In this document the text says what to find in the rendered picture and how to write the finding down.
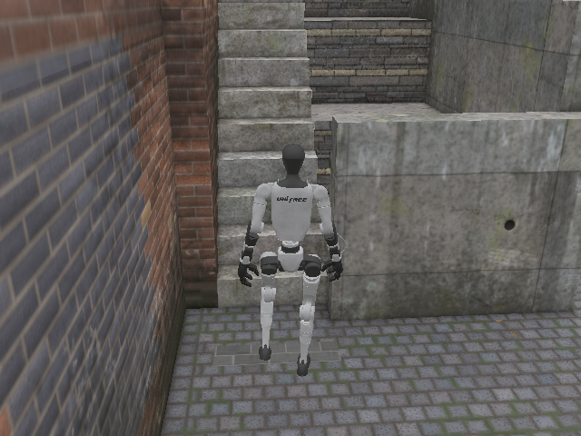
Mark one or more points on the stairs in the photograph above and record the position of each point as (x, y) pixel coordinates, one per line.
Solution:
(264, 103)

